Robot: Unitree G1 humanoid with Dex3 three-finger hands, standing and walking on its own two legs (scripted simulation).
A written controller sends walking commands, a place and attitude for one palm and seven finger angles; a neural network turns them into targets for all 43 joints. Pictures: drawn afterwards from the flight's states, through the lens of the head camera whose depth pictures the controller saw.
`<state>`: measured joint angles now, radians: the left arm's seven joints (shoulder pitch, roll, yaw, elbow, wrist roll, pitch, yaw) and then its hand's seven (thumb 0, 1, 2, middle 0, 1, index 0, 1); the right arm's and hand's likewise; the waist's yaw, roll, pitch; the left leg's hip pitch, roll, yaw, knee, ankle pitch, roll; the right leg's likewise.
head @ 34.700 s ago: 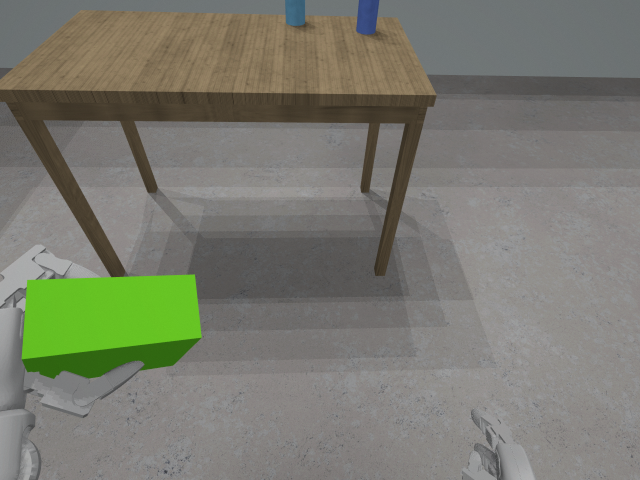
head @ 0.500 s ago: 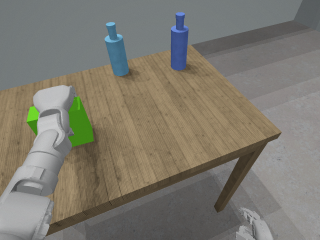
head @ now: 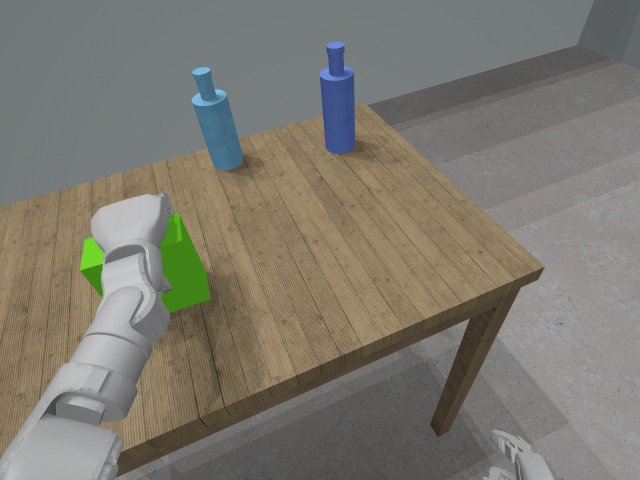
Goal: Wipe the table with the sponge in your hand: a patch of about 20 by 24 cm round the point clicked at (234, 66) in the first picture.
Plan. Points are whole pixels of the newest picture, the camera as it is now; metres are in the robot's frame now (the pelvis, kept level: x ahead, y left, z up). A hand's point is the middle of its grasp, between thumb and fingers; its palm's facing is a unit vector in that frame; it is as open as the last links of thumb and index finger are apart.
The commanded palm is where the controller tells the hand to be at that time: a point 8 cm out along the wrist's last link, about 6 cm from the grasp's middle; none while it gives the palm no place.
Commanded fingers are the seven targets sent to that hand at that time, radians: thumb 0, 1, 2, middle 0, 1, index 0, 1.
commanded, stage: wipe back along the middle lane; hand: left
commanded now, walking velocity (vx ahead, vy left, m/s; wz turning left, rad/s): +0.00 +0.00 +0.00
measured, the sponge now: (157, 280) +0.37 +0.27 +0.05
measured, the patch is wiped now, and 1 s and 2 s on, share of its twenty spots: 0.55 0.60 0.70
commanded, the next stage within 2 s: slide across to the third lane in 1.34 s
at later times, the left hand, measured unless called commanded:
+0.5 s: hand (142, 280) +0.33 +0.25 +0.10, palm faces +0.03 -0.03 -1.00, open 10.3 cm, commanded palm +0.29 +0.24 +0.14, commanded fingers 0.00 0.10 1.30 -1.20 -1.60 -1.20 -1.60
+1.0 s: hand (142, 314) +0.28 +0.23 +0.10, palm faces +0.09 -0.06 -0.99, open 10.3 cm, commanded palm +0.23 +0.22 +0.14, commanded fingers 0.00 0.10 1.30 -1.20 -1.60 -1.20 -1.60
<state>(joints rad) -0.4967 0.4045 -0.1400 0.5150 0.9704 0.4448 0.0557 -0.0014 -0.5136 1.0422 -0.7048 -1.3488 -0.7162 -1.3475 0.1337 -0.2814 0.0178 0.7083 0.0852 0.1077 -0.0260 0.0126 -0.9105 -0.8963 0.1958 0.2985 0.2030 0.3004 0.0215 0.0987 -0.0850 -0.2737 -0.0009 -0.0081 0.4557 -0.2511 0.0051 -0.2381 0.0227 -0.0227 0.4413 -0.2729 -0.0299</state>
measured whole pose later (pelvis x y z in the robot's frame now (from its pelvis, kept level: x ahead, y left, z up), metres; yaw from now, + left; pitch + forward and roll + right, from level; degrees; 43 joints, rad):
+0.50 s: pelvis -0.02 +0.00 +0.00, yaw +1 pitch +1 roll +0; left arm -0.39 0.40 -0.20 0.39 0.97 0.45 0.04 0.00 -0.50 1.04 -0.68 -1.38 -0.69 -1.37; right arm 0.08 -0.27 0.03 0.68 0.10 0.10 -0.04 0.01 -0.91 -0.90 0.20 0.30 0.20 0.30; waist 0.05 0.09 -0.08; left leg -0.26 0.00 -0.02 0.47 -0.24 0.00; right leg -0.22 0.02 -0.03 0.46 -0.27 -0.03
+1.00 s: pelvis -0.02 +0.00 +0.00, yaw +0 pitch -1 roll +0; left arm -0.19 0.36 -0.29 0.07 0.99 0.59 0.03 0.00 -0.50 1.04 -0.67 -1.38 -0.69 -1.38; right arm -0.01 -0.26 0.04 0.65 0.10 0.10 0.00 0.01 -0.91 -0.90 0.19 0.30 0.20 0.30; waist 0.09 0.10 -0.08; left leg -0.22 -0.01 -0.01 0.49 -0.25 0.01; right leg -0.20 0.01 -0.02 0.50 -0.28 -0.03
